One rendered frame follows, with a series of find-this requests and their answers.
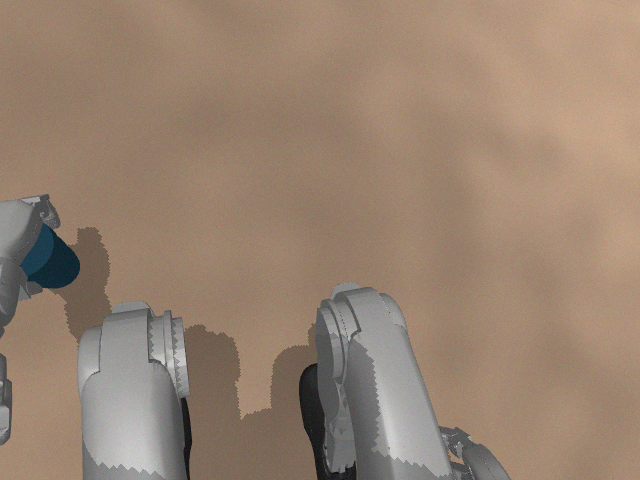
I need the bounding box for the right robot hand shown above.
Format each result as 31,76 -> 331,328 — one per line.
439,426 -> 511,480

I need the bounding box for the left robot hand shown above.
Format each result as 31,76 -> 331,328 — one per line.
0,194 -> 60,301

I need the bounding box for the right robot foot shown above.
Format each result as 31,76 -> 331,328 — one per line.
299,363 -> 357,480

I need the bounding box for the left robot arm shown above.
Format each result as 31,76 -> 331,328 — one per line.
0,257 -> 22,445

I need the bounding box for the cup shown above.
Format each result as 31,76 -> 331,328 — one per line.
20,223 -> 80,289

